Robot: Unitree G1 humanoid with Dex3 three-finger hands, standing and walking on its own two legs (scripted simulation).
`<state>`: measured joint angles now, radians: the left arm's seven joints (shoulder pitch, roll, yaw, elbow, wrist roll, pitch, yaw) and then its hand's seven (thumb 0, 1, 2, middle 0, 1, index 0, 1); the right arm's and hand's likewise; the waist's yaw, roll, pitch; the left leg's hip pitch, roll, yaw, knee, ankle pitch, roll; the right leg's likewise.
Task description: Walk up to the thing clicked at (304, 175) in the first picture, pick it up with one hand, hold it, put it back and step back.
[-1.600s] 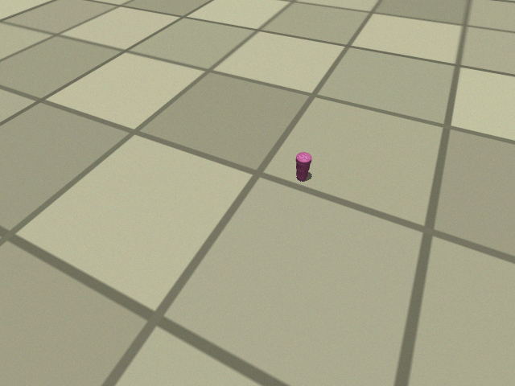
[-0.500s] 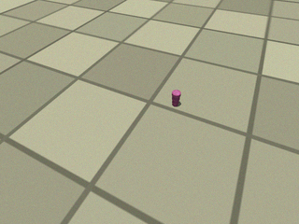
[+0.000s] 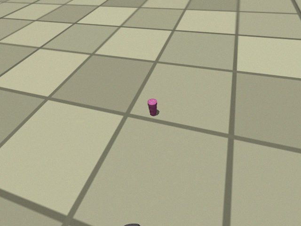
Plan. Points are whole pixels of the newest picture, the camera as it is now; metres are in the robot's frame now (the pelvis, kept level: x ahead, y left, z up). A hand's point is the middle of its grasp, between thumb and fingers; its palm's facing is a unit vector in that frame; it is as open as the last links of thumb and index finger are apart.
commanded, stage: walk up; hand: left
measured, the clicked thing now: (152, 108) +1.19 +0.11 -0.69
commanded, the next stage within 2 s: none
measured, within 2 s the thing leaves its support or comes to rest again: neither
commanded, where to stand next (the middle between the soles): +0.81 -0.05 m, yaw -8 degrees
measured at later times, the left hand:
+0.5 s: hand (92, 162) +0.36 +0.27 -0.12, palm faces -0.23 -0.90 -0.37, open 7.4 cm
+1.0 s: hand (103, 139) +0.48 +0.26 -0.14, palm faces -0.15 -0.92 -0.36, open 7.4 cm
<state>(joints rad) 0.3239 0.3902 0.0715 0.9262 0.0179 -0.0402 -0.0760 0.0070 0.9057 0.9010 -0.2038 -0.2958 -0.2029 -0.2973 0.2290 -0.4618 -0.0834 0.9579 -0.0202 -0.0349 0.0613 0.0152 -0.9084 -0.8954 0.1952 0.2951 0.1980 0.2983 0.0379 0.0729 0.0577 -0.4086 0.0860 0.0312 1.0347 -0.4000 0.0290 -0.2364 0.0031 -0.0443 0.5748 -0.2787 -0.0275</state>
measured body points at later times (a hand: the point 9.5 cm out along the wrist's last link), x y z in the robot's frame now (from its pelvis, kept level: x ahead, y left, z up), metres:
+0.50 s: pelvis +0.21 +0.01 +0.01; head +0.23 +0.01 +0.46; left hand +0.37 +0.32 -0.09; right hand +0.17 -0.32 -0.10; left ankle +0.19 +0.14 -0.73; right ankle +0.30 -0.15 -0.69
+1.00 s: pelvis +0.41 -0.01 +0.00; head +0.42 +0.00 +0.44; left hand +0.48 +0.31 -0.12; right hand +0.45 -0.35 -0.10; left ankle +0.54 +0.09 -0.73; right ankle +0.34 -0.15 -0.73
